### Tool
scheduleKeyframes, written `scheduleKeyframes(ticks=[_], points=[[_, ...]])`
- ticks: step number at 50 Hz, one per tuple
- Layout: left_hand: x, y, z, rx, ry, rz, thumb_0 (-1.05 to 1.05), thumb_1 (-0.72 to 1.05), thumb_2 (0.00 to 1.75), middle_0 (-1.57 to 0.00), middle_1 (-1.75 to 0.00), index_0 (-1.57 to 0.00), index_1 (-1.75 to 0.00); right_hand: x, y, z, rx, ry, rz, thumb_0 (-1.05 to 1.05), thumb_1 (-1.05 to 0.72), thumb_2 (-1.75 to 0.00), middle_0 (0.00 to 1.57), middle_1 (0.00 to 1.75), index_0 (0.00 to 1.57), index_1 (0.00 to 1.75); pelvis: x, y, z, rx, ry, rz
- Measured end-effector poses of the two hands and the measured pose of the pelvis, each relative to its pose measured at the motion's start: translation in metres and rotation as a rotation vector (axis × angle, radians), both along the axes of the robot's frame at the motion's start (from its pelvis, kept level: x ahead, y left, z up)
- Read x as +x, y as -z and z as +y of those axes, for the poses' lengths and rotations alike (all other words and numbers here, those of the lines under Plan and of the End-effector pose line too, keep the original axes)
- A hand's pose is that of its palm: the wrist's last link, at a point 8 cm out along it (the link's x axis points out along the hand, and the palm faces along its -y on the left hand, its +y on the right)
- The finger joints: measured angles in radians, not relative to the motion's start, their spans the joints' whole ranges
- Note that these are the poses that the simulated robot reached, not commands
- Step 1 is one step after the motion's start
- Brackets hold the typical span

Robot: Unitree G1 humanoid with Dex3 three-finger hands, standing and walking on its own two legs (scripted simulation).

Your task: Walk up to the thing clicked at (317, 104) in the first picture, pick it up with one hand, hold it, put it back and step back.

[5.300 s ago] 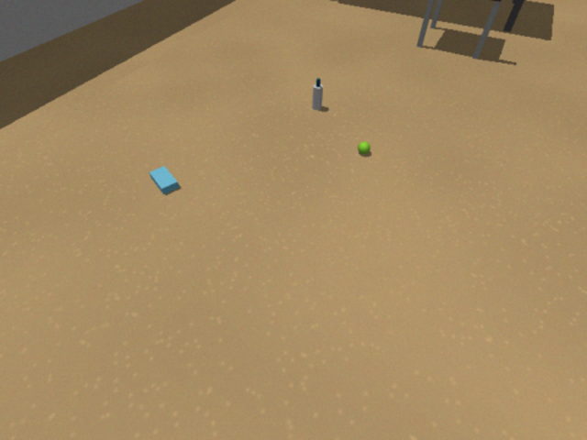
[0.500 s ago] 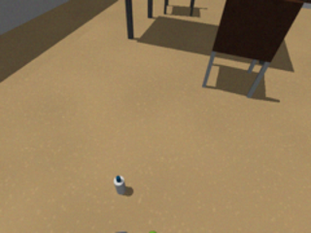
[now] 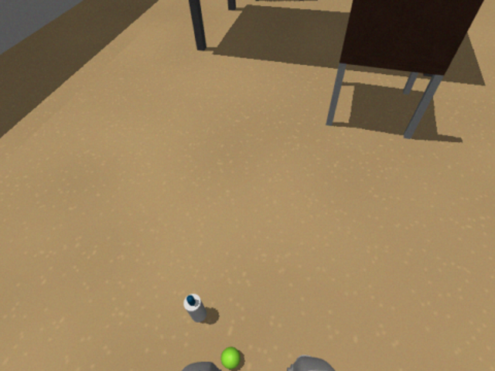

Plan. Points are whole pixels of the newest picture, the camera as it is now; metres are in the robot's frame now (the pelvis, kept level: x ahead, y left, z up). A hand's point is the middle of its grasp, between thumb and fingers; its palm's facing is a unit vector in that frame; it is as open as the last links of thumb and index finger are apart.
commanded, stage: walk up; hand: left
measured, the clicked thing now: (194, 306) +0.41 +0.23 -0.65
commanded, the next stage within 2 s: stand in 1.72 s
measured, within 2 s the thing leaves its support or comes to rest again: neither
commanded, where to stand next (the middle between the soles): +0.09 +0.01 m, yaw +1 degrees
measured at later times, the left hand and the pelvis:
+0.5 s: hand out of the picture +0.07 +0.28 -0.15, palm faces +0.01 -0.94 -0.33, open 7.4 cm; pelvis +0.03 +0.02 +0.01, yaw +1 degrees
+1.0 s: hand out of the picture +0.15 +0.27 -0.12, palm faces +0.02 -0.94 -0.35, open 7.4 cm; pelvis +0.06 +0.01 +0.03, yaw +1 degrees
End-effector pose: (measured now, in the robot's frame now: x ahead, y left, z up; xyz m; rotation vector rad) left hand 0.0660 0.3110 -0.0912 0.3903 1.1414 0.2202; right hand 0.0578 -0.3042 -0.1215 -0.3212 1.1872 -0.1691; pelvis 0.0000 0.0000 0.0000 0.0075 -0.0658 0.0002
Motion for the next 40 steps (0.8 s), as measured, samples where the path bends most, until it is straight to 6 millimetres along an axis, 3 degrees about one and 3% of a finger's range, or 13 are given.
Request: scheduleKeyframes(ticks=[7,12,17,25,34,40], points=[[0.002,-0.005,0.001,-0.011,-0.014,-0.029,0.0,0.9,0.9,-0.21,-0.3,-0.2,-0.3,0.029,-0.007,0.007,0.003,-0.049,-0.026,0.0,-0.9,-0.9,0.2,0.3,0.2,0.3,0.006,-0.006,0.005,0.0,-0.013,0.012],[0.002,0.01,0.017,-0.034,-0.047,-0.015,0.0,0.9,0.9,-0.21,-0.3,-0.2,-0.3,0.026,-0.015,0.011,-0.045,-0.044,-0.017,0.0,-0.9,-0.9,0.2,0.3,0.2,0.3,0.009,-0.001,0.016,0.016,-0.02,0.004],[0.002,0.017,0.019,-0.068,-0.061,0.024,0.0,0.9,0.9,-0.21,-0.3,-0.2,-0.3,0.02,-0.025,0.015,-0.06,-0.02,0.014,0.0,-0.9,-0.9,0.21,0.3,0.2,0.3,0.017,-0.007,0.02,-0.005,-0.018,0.013],[0.0,0.018,0.014,-0.083,-0.08,0.088,0.0,0.9,0.9,-0.21,-0.3,-0.2,-0.3,0.045,-0.028,0.022,-0.037,-0.029,0.01,0.01,-0.9,-0.9,0.21,0.3,0.2,0.3,0.03,-0.013,0.02,-0.017,-0.02,0.015],[0.023,0.005,0.011,-0.065,-0.091,0.083,0.0,0.9,0.9,-0.21,-0.3,-0.2,-0.3,0.084,-0.025,0.03,0.001,-0.04,-0.024,0.01,-0.9,-0.9,0.21,0.3,0.2,0.3,0.046,-0.02,0.018,-0.011,-0.024,0.022],[0.046,-0.002,0.01,-0.053,-0.079,0.048,0.0,0.9,0.9,-0.21,-0.3,-0.2,-0.3,0.099,-0.026,0.029,0.009,-0.032,-0.041,0.0,-0.9,-0.9,0.21,0.3,0.2,0.3,0.051,-0.023,0.016,-0.007,-0.023,0.021]])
